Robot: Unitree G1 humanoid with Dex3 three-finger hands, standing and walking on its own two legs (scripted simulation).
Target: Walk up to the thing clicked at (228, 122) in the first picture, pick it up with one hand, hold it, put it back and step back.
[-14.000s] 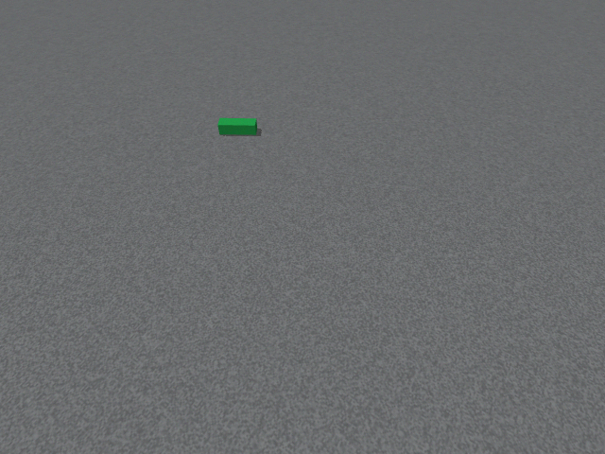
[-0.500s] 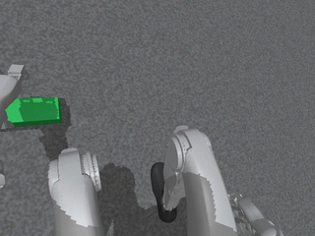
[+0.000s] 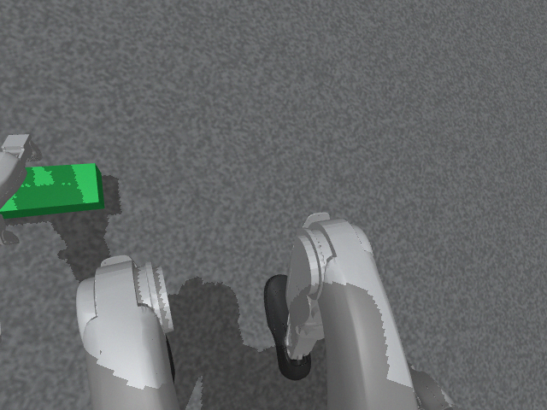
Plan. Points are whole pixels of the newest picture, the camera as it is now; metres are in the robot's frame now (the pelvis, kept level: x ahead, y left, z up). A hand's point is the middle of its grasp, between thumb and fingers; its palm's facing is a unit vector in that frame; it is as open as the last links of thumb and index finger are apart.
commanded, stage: rest palm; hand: left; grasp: from above
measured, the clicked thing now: (31, 192) +0.45 +0.30 -0.28
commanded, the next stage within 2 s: close in 0.70 s
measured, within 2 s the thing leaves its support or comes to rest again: neither
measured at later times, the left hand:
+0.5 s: hand (22, 198) +0.44 +0.30 -0.25, palm faces -0.49 -0.09 -0.87, open 13.6 cm
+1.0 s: hand (35, 198) +0.44 +0.28 -0.26, palm faces -0.45 -0.05 -0.89, open 12.8 cm
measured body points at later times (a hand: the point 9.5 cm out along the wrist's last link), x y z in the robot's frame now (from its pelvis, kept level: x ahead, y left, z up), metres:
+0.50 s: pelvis +0.01 +0.00 -0.02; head +0.27 +0.11 +0.33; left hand +0.46 +0.30 -0.20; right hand +0.05 -0.27 -0.09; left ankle +0.07 +0.12 -0.28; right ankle +0.12 -0.14 -0.28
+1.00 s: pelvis +0.00 +0.01 -0.02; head +0.26 +0.13 +0.33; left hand +0.46 +0.28 -0.21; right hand +0.06 -0.26 -0.07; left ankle +0.07 +0.12 -0.28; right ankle +0.12 -0.14 -0.28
